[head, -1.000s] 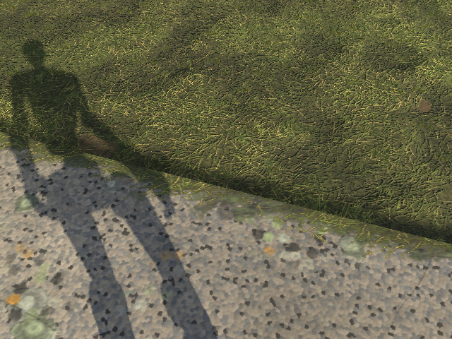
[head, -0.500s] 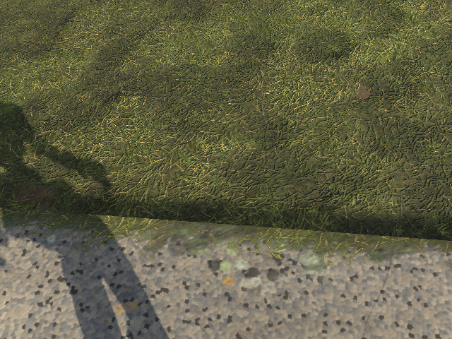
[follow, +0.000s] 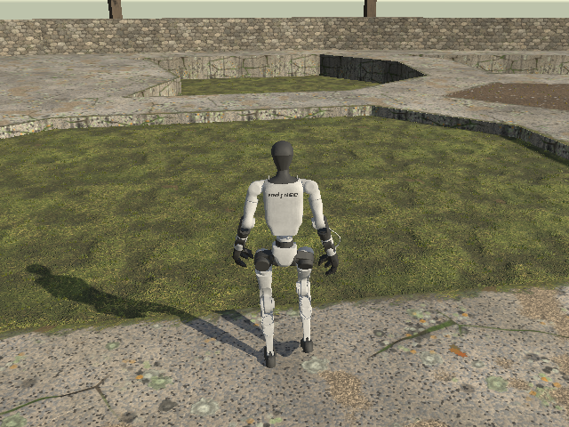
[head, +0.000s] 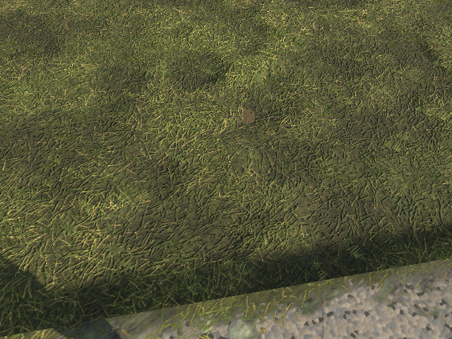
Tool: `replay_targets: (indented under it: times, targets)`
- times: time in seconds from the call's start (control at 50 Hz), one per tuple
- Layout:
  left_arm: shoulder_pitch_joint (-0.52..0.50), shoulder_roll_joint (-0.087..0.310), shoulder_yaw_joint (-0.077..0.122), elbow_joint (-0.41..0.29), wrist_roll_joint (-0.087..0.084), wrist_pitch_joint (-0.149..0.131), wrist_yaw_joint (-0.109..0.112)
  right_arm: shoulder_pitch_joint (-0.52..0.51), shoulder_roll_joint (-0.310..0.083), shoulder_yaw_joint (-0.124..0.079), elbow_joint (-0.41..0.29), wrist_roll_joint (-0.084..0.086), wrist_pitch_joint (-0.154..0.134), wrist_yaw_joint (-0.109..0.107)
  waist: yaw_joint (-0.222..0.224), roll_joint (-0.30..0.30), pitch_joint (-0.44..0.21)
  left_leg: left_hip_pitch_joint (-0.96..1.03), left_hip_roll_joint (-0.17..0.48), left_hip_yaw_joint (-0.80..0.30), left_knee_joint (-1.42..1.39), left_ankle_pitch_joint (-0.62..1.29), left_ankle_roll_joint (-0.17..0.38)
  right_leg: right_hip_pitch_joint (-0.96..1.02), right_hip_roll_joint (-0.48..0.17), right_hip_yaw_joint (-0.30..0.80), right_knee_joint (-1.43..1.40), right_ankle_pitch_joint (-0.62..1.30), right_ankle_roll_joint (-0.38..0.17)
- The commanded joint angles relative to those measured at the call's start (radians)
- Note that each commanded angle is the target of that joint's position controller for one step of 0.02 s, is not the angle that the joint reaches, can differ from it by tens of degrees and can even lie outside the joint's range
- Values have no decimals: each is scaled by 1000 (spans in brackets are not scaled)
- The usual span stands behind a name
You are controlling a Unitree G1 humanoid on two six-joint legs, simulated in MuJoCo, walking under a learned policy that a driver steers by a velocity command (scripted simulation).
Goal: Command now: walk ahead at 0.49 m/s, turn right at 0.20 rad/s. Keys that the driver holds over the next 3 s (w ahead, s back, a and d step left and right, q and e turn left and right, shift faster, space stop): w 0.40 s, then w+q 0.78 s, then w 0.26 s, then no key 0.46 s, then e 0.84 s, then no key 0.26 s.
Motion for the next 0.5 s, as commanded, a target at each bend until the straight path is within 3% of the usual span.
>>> replay_targets:
  times: [0.02, 0.08, 0.18, 0.22, 0.24, 0.26, 0.28, 0.3, 0.32, 0.34, 0.36, 0.4, 0.46, 0.5]
  targets:
    - [-13, 2, -13, -64, 3, -4, -12, 2, -84, -9, -41, 5, -19, 3, 41, 110, 27, 7, 258, -205, -214, 199, 145, -68, -54, -23, -125, 110, 17]
    - [-142, -23, -34, -101, -9, -11, -20, 52, -97, -9, -19, 13, -10, 4, 8, 118, 39, -5, 228, -141, -207, 243, 125, -1, -57, -95, -313, 200, 22]
    - [-241, 4, -35, -135, -20, -17, -7, 134, -140, -10, 17, 9, 13, -2, -24, 123, 57, 111, 279, -152, -144, 343, 120, 69, -26, -143, -461, 126, -6]
    - [-171, 13, -28, -113, -15, -24, 2, 143, -152, -10, 33, 11, 22, -9, 11, 124, 31, 151, 281, -134, -27, 524, 104, 189, 18, -159, -539, 77, -32]
    - [-45, 30, -16, -66, -6, -33, 11, 142, -155, -10, 39, 18, 28, -12, 67, 92, -29, 132, 240, -89, 136, 603, 83, 353, 48, -164, -615, 92, -51]
    - [130, 88, 6, -15, 12, -42, 22, 135, -140, -5, 26, 24, 28, -14, 137, 52, -136, -1, 201, -52, 359, 479, 54, 597, -40, -55, -627, 57, -93]
    - [269, 191, 30, -5, 26, -44, 36, 151, -44, 19, -31, 33, 25, -10, 162, -122, -283, -272, 103, 11, 711, -7, 13, 858, -356, 347, -678, -72, -170]
    - [275, 206, 39, 14, -21, -25, 35, 172, -89, 1, -28, 26, 28, -10, 150, -182, -296, -483, 9, -59, 881, -331, 4, 880, -433, 620, -810, -92, -256]
    - [201, 146, 26, 13, -35, -18, 33, 89, -137, -14, -42, 10, 31, -10, 122, -72, -131, -571, 77, -113, 920, -270, 11, 782, -378, 477, -808, -98, -236]
    - [131, 90, 12, 6, -36, -26, 27, 31, -119, -11, -57, 11, 26, -1, 96, -32, -48, -556, 103, -121, 883, -190, 13, 659, -333, 366, -833, -8, -213]
    - [89, 54, 3, 8, -34, -33, 22, 25, -100, -10, -51, 11, 31, 3, 55, -12, -7, -495, 132, -123, 816, -144, 6, 557, -281, 272, -865, 68, -175]
    - [74, 26, -4, 23, -33, -49, 27, 58, -72, -7, -29, -7, 57, 14, 7, -29, 13, -396, 150, -118, 748, -104, -16, 443, -219, 156, -904, 174, -140]
    - [123, 52, 4, 57, -35, -66, 31, 6, -54, -9, -43, 3, 81, 25, -5, -14, 40, -429, 135, -129, 703, -9, -28, 419, -210, 50, -938, 315, -139]
    - [157, 47, 2, 79, -36, -70, 33, -62, -52, -9, -63, 5, 84, 20, 6, -10, 67, -468, 121, -149, 620, 73, -30, 430, -207, -12, -939, 410, -126]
